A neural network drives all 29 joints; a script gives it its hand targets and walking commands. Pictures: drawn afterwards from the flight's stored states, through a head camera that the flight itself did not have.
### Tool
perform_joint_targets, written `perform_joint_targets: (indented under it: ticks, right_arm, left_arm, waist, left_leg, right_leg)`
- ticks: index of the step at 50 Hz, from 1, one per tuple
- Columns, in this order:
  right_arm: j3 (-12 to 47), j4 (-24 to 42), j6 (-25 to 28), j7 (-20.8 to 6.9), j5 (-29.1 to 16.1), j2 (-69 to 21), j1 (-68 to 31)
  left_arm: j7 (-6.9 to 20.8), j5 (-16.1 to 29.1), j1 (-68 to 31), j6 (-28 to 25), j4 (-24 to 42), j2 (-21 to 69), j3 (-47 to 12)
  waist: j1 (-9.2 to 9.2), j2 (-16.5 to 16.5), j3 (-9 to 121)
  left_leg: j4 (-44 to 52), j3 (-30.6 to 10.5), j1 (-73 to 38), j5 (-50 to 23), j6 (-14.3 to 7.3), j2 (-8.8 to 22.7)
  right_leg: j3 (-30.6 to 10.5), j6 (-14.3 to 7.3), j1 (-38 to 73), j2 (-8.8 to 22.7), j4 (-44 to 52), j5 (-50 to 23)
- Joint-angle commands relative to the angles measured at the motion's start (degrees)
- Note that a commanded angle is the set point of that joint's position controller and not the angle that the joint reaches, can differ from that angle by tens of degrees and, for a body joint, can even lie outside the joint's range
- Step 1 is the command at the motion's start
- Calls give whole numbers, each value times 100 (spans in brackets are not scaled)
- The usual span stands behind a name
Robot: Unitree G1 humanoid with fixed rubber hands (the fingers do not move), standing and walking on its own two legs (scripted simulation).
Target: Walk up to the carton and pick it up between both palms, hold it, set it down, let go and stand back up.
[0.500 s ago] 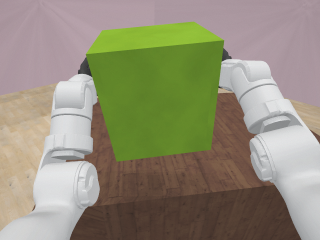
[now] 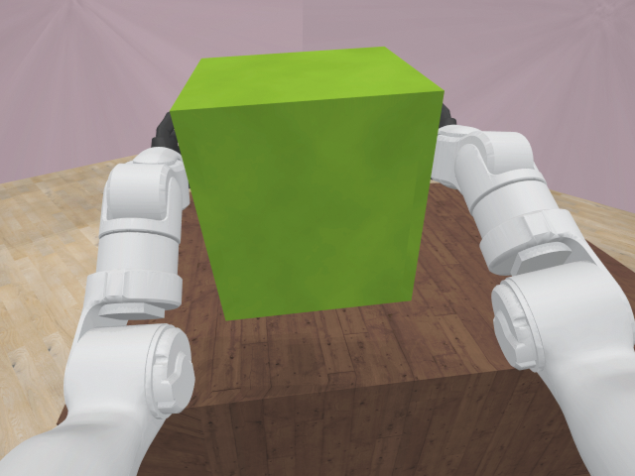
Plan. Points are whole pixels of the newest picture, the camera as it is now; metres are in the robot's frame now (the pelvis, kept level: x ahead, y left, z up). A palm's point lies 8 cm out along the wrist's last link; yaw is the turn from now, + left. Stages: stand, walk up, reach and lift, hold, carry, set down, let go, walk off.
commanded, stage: hold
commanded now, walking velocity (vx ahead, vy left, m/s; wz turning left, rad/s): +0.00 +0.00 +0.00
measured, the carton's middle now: (307, 180) +0.37 +0.00 +0.30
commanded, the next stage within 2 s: set down in 1.10 s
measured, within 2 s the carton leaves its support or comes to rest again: neither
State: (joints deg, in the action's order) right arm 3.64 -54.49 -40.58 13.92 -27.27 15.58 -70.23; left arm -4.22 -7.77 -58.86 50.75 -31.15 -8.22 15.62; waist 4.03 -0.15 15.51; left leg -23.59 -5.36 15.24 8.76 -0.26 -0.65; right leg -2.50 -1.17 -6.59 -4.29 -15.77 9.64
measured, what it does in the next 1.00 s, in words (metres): stands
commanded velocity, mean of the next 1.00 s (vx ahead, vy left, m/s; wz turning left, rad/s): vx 0.00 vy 0.00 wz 0.00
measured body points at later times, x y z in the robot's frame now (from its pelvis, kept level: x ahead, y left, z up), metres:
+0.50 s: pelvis +0.01 +0.00 +0.00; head -0.09 +0.02 +0.44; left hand +0.39 +0.16 +0.31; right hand +0.39 -0.16 +0.33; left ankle +0.04 +0.11 -0.75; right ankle -0.02 -0.11 -0.75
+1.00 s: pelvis +0.00 +0.00 +0.00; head -0.10 +0.02 +0.44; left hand +0.39 +0.16 +0.31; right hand +0.38 -0.16 +0.33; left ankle +0.04 +0.11 -0.75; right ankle -0.02 -0.11 -0.75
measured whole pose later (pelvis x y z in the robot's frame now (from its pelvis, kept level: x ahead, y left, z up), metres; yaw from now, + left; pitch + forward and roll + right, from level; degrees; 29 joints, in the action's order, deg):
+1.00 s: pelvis +0.00 +0.00 +0.00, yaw +0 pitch +0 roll -2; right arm 3.7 -53.2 -41.7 14.2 -27.1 15.3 -69.5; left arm -3.6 -8.4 -58.7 51.7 -30.4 -7.9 16.8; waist 3.8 -0.2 14.9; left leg -23.3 -5.2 13.9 9.0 -0.2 -0.6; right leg -2.7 -1.3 -5.6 -4.3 -15.9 10.0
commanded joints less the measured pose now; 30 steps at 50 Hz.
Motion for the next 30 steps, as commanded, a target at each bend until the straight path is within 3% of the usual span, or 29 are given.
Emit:
perform_joint_targets:
  ticks: [1,3,5,6,7,12,13,14,16,18,19,24,25,26,27,28,30]
  right_arm:
    - [236,1895,194,-883,-885,-3749,-4649]
    - [224,1769,169,-877,-838,-3799,-4560]
    - [236,1877,204,-879,-881,-3719,-4593]
    - [270,1974,209,-862,-888,-3739,-4562]
    - [466,2214,229,-850,-995,-3849,-4727]
    - [534,2498,236,-786,-1078,-3890,-4706]
    - [457,2435,230,-776,-1034,-3802,-4653]
    - [558,2527,245,-773,-1093,-3841,-4693]
    - [532,2464,201,-782,-1078,-3815,-4554]
    - [508,2454,183,-771,-1056,-3758,-4581]
    - [612,2473,170,-779,-1117,-3875,-4652]
    - [462,2391,151,-782,-1033,-3715,-4412]
    - [487,2372,135,-780,-1018,-3737,-4453]
    - [431,2325,128,-779,-971,-3706,-4378]
    - [477,2260,107,-792,-1001,-3752,-4404]
    - [447,2435,140,-786,-996,-3701,-4414]
    - [475,2355,102,-787,-1013,-3745,-4495]
  left_arm:
    - [936,1140,-5327,-471,1104,3408,-1615]
    - [963,1133,-5358,-516,1062,3336,-1563]
    - [973,1130,-5347,-492,1195,3430,-1624]
    - [984,1115,-5196,-479,1145,3421,-1588]
    - [975,1114,-5279,-488,1325,3348,-1563]
    - [943,1124,-5172,-459,1414,3328,-1599]
    - [947,1116,-5176,-439,1351,3373,-1648]
    - [956,1119,-5173,-440,1456,3399,-1656]
    - [955,1164,-5195,-434,1552,3397,-1732]
    - [957,1117,-5089,-403,1430,3353,-1688]
    - [954,1113,-5188,-418,1525,3296,-1659]
    - [957,1098,-5057,-327,1639,3501,-1835]
    - [990,1054,-5020,-313,1520,3392,-1699]
    - [1012,1039,-4944,-304,1472,3405,-1698]
    - [1024,1023,-5049,-328,1566,3343,-1671]
    - [1036,1063,-4996,-305,1570,3451,-1765]
    - [1039,1031,-5102,-310,1538,3350,-1683]
  waist:
    - [95,-366,1573]
    - [132,-253,1537]
    - [146,-407,1744]
    - [133,-332,1765]
    - [-14,-257,2040]
    - [5,-160,1998]
    - [89,-292,1835]
    - [14,-304,1979]
    - [107,-315,1988]
    - [77,-322,1813]
    - [-30,-291,1894]
    - [176,-543,1778]
    - [104,-396,1637]
    - [146,-341,1562]
    - [73,-320,1620]
    - [152,-418,1727]
    - [90,-365,1652]
  left_leg:
    - [356,-6,-1153,-522,236,55]
    - [333,17,-1138,-576,210,19]
    - [314,-8,-1248,-796,271,52]
    - [270,-4,-1292,-893,245,14]
    - [213,-2,-1343,-1072,228,3]
    - [151,21,-1542,-1364,233,-16]
    - [163,14,-1506,-1285,277,-8]
    - [138,31,-1545,-1330,275,-12]
    - [149,25,-1580,-1280,281,-19]
    - [156,35,-1527,-1173,276,-25]
    - [156,32,-1476,-1211,244,-16]
    - [152,21,-1575,-1327,363,9]
    - [182,39,-1437,-1208,319,2]
    - [230,38,-1429,-1114,309,1]
    - [247,30,-1394,-1155,307,27]
    - [214,41,-1420,-1258,335,7]
    - [215,49,-1370,-1154,307,-9]
  right_leg:
    - [-31,279,-106,40,245,-671]
    - [-72,301,-120,82,244,-785]
    - [-41,277,15,19,190,-942]
    - [-47,298,35,38,214,-1019]
    - [-51,326,184,28,165,-1189]
    - [-24,393,197,-11,162,-1495]
    - [-24,375,106,2,189,-1410]
    - [-27,365,166,-10,176,-1448]
    - [-36,373,128,17,169,-1441]
    - [-41,370,53,31,218,-1329]
    - [-35,385,123,13,175,-1328]
    - [-6,325,95,-5,184,-1392]
    - [-21,328,130,2,210,-1308]
    - [-34,342,108,16,212,-1301]
    - [-21,334,186,-9,160,-1311]
    - [-26,327,216,-3,153,-1420]
    - [-52,338,195,24,174,-1294]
